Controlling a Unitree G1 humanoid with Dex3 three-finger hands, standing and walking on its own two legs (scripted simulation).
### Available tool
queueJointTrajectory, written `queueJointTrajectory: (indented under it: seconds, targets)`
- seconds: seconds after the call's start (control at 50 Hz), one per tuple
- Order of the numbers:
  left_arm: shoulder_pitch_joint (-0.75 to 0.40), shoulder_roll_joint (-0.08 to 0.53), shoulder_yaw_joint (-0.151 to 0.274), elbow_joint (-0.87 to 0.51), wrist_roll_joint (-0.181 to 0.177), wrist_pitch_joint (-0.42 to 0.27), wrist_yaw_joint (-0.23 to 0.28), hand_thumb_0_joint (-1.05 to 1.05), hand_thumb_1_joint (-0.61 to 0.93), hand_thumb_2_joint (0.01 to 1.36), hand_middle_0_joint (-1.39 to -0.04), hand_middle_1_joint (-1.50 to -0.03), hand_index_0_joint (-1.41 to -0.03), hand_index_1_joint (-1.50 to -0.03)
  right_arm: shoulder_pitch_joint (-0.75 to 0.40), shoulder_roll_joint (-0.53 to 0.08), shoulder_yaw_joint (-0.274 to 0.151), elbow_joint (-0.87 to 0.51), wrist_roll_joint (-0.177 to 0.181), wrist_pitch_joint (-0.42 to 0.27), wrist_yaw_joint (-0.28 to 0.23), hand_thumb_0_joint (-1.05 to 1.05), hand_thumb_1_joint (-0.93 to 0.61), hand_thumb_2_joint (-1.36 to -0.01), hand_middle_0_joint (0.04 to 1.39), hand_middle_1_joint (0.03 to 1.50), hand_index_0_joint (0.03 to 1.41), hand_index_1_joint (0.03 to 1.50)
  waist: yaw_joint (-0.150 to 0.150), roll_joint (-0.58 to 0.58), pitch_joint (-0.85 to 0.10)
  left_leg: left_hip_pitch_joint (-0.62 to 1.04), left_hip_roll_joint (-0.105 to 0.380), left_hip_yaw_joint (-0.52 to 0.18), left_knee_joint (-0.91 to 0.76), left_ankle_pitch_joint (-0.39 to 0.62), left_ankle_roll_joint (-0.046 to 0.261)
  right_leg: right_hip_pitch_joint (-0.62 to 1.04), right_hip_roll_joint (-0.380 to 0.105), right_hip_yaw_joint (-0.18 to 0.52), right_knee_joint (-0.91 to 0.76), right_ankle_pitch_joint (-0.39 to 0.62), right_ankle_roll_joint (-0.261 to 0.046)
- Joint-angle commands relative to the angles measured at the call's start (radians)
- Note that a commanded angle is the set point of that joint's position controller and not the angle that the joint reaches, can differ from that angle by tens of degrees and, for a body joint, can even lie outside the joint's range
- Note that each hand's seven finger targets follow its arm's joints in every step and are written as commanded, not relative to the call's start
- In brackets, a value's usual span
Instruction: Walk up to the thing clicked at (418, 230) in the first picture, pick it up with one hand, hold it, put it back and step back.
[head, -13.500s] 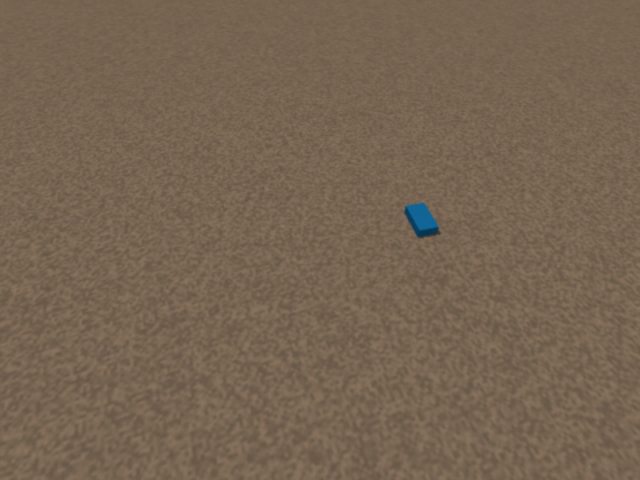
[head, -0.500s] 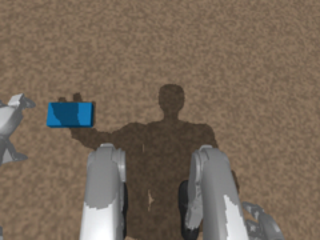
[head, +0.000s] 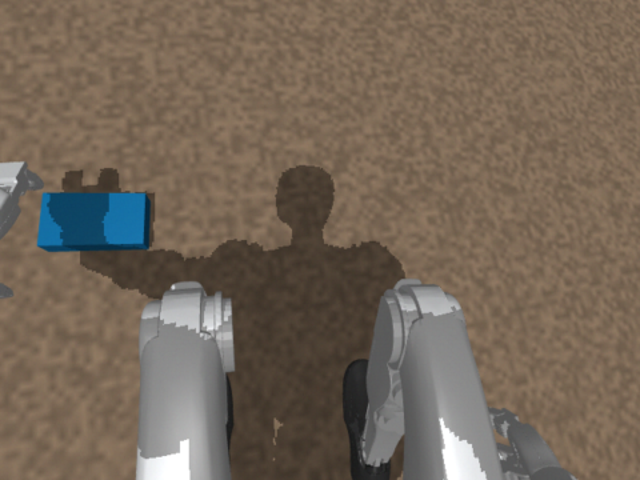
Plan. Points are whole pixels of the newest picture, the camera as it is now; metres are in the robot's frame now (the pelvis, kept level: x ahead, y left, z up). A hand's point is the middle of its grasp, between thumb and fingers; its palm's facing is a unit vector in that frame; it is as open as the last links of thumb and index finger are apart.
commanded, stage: rise first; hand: left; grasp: from above
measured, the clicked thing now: (97, 222) +0.45 +0.35 -0.31
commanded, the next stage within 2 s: none
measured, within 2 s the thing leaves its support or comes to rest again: neither
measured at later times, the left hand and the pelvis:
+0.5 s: hand (19, 237) +0.38 +0.39 -0.17, palm faces -0.44 -0.12 -0.89, open 14.1 cm; pelvis +0.01 +0.00 -0.02, yaw -1 degrees
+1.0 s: hand (31, 233) +0.39 +0.38 -0.19, palm faces -0.44 -0.12 -0.89, open 14.0 cm; pelvis +0.01 +0.00 -0.02, yaw -2 degrees
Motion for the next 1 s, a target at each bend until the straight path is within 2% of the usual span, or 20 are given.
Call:
queueJointTrajectory:
  seconds: [0.0,0.02,0.04,0.12,0.14,0.3,0.32,0.36,0.4,0.44,0.56,0.64,0.68,0.7,0.74,0.76,0.78,0.86,0.94,0.98]
  targets:
    - [-0.229,0.368,0.076,-0.098,-0.005,0.002,0.065,0.000,-0.519,0.984,-0.064,-0.991,-0.066,-0.987,0.165,-0.242,-0.075,-0.015,-0.010,0.003,-0.015,0.000,-0.899,-0.901,0.200,0.300,0.200,0.300,0.017,0.285,-0.646,0.576,-0.024,0.073,-0.254,0.143,0.017,0.193,0.043,-0.076,-0.213,0.142,-0.067]
    - [-0.228,0.370,0.076,-0.095,0.000,0.002,0.068,0.000,-0.512,0.979,-0.065,-0.998,-0.070,-0.991,0.163,-0.227,-0.065,-0.011,-0.012,0.006,-0.015,0.000,-0.898,-0.901,0.200,0.300,0.200,0.300,0.021,0.273,-0.639,0.556,-0.026,0.076,-0.250,0.134,0.018,0.195,0.046,-0.071,-0.216,0.132,-0.072]
    - [-0.243,0.354,0.056,-0.097,0.003,-0.001,0.066,0.000,-0.526,0.991,-0.065,-0.993,-0.066,-0.991,0.153,-0.235,-0.074,-0.018,-0.014,0.008,-0.016,0.000,-0.900,-0.901,0.200,0.300,0.200,0.300,0.011,0.272,-0.637,0.539,-0.027,0.082,-0.240,0.120,0.020,0.188,0.047,-0.068,-0.221,0.121,-0.071]
    - [-0.258,0.370,0.065,-0.074,0.001,-0.009,0.074,0.000,-0.528,0.993,-0.058,-1.003,-0.061,-0.998,0.149,-0.235,-0.066,-0.014,-0.020,0.006,-0.015,0.000,-0.898,-0.900,0.200,0.300,0.200,0.300,0.006,0.273,-0.623,0.523,-0.026,0.078,-0.225,0.111,0.021,0.183,0.048,-0.069,-0.209,0.115,-0.069]
    - [-0.262,0.348,0.053,-0.079,0.001,-0.011,0.076,0.000,-0.531,0.997,-0.059,-0.998,-0.060,-0.996,0.152,-0.235,-0.066,-0.012,-0.021,0.005,-0.016,0.000,-0.897,-0.899,0.200,0.300,0.200,0.300,0.003,0.277,-0.621,0.536,-0.024,0.072,-0.225,0.121,0.021,0.173,0.046,-0.071,-0.199,0.121,-0.069]
    - [-0.247,0.391,0.082,-0.027,0.023,-0.009,0.102,0.000,-0.524,0.990,-0.059,-1.019,-0.066,-1.011,0.158,-0.229,-0.045,-0.009,-0.027,0.005,-0.011,0.000,-0.898,-0.900,0.200,0.300,0.200,0.300,0.005,0.307,-0.617,0.536,-0.021,0.063,-0.214,0.139,0.015,0.160,0.052,-0.081,-0.170,0.137,-0.074]
    - [-0.269,0.376,0.071,-0.052,0.019,-0.012,0.105,0.000,-0.527,0.997,-0.058,-1.013,-0.063,-1.007,0.150,-0.236,-0.053,-0.009,-0.033,0.006,-0.011,0.000,-0.897,-0.899,0.200,0.300,0.200,0.300,-0.003,0.306,-0.627,0.530,-0.022,0.068,-0.207,0.142,0.017,0.163,0.053,-0.082,-0.170,0.142,-0.069]
    - [-0.262,0.389,0.076,-0.030,0.022,-0.009,0.110,0.000,-0.523,0.990,-0.059,-1.021,-0.066,-1.012,0.155,-0.238,-0.046,-0.009,-0.034,0.003,-0.011,0.000,-0.897,-0.899,0.200,0.300,0.200,0.300,0.001,0.322,-0.614,0.528,-0.024,0.070,-0.209,0.140,0.016,0.162,0.053,-0.078,-0.169,0.138,-0.071]
    - [-0.268,0.385,0.069,-0.013,0.025,-0.004,0.115,0.000,-0.528,0.996,-0.060,-1.017,-0.064,-1.010,0.152,-0.238,-0.044,-0.007,-0.036,0.001,-0.010,0.000,-0.898,-0.899,0.200,0.300,0.200,0.300,-0.004,0.320,-0.594,0.508,-0.024,0.068,-0.211,0.102,0.015,0.144,0.055,-0.084,-0.172,0.108,-0.073]
    - [-0.279,0.397,0.081,-0.015,0.025,-0.007,0.122,0.000,-0.521,0.996,-0.061,-1.009,-0.066,-1.003,0.153,-0.244,-0.043,-0.007,-0.039,0.002,-0.009,0.000,-0.894,-0.898,0.200,0.300,0.200,0.300,-0.007,0.311,-0.604,0.505,-0.023,0.065,-0.208,0.094,0.016,0.150,0.054,-0.085,-0.168,0.104,-0.071]
    - [-0.258,0.395,0.072,0.019,0.037,0.001,0.128,0.000,-0.525,0.995,-0.061,-1.023,-0.067,-1.016,0.163,-0.246,-0.036,0.000,-0.051,-0.002,-0.006,0.000,-0.897,-0.899,0.200,0.300,0.200,0.300,-0.012,0.310,-0.614,0.509,-0.027,0.072,-0.188,0.150,0.018,0.173,0.056,-0.084,-0.161,0.154,-0.068]
    - [-0.294,0.397,0.070,0.018,0.031,0.001,0.136,0.000,-0.513,0.988,-0.060,-1.034,-0.070,-1.022,0.156,-0.249,-0.031,0.002,-0.055,-0.007,-0.004,0.000,-0.896,-0.899,0.200,0.300,0.200,0.300,-0.022,0.323,-0.588,0.493,-0.027,0.070,-0.185,0.121,0.018,0.159,0.056,-0.087,-0.160,0.131,-0.065]
    - [-0.286,0.398,0.064,0.025,0.036,0.002,0.137,0.000,-0.511,0.981,-0.061,-1.040,-0.073,-1.026,0.148,-0.244,-0.030,0.001,-0.053,-0.007,-0.004,0.000,-0.897,-0.899,0.200,0.300,0.200,0.300,-0.013,0.315,-0.594,0.483,-0.029,0.074,-0.184,0.101,0.017,0.160,0.059,-0.085,-0.168,0.115,-0.070]
    - [-0.294,0.392,0.060,0.030,0.034,0.001,0.139,0.000,-0.509,0.981,-0.060,-1.038,-0.073,-1.024,0.152,-0.246,-0.031,0.003,-0.054,-0.008,-0.004,0.000,-0.896,-0.898,0.200,0.300,0.200,0.300,-0.024,0.311,-0.589,0.483,-0.027,0.073,-0.182,0.109,0.017,0.160,0.059,-0.088,-0.166,0.125,-0.068]
    - [-0.281,0.385,0.060,0.034,0.039,0.003,0.140,0.000,-0.512,0.984,-0.060,-1.042,-0.073,-1.028,0.159,-0.248,-0.028,0.011,-0.059,-0.010,-0.003,0.000,-0.898,-0.899,0.200,0.300,0.200,0.300,-0.023,0.323,-0.606,0.514,-0.027,0.068,-0.186,0.133,0.015,0.158,0.059,-0.090,-0.156,0.140,-0.067]
    - [-0.297,0.390,0.061,0.030,0.038,0.004,0.143,0.000,-0.520,0.992,-0.060,-1.040,-0.069,-1.029,0.160,-0.248,-0.027,0.008,-0.061,-0.012,-0.002,0.000,-0.898,-0.899,0.200,0.300,0.200,0.300,-0.030,0.330,-0.584,0.502,-0.028,0.068,-0.183,0.123,0.017,0.154,0.056,-0.091,-0.156,0.131,-0.064]
    - [-0.307,0.386,0.055,0.028,0.038,0.002,0.144,0.000,-0.591,1.059,-0.065,-1.000,-0.044,-1.021,0.158,-0.247,-0.027,0.007,-0.058,-0.013,-0.002,0.000,-0.901,-0.900,0.200,0.300,0.200,0.300,-0.031,0.324,-0.591,0.498,-0.026,0.063,-0.187,0.119,0.015,0.152,0.058,-0.095,-0.155,0.133,-0.067]
    - [-0.320,0.380,0.053,0.035,0.036,0.007,0.155,0.000,-0.528,1.001,-0.068,-1.027,-0.071,-1.024,0.155,-0.249,-0.027,0.006,-0.057,-0.018,-0.001,0.000,-0.900,-0.900,0.200,0.300,0.200,0.300,-0.036,0.331,-0.580,0.510,-0.023,0.061,-0.186,0.113,0.013,0.134,0.057,-0.098,-0.151,0.127,-0.065]
    - [-0.313,0.390,0.050,0.048,0.056,0.013,0.162,0.000,-0.527,1.001,-0.079,-1.020,-0.079,-1.020,0.159,-0.249,-0.021,0.012,-0.063,-0.020,0.000,0.000,-0.904,-0.902,0.200,0.300,0.200,0.300,-0.035,0.340,-0.598,0.508,-0.026,0.070,-0.170,0.145,0.015,0.160,0.060,-0.096,-0.154,0.156,-0.061]
    - [-0.313,0.385,0.057,0.051,0.046,0.018,0.167,0.000,-0.526,0.999,-0.077,-1.023,-0.079,-1.021,0.162,-0.248,-0.021,0.011,-0.062,-0.022,0.004,0.000,-0.903,-0.901,0.200,0.300,0.200,0.300,-0.040,0.328,-0.593,0.507,-0.025,0.063,-0.179,0.138,0.014,0.155,0.058,-0.098,-0.145,0.150,-0.063]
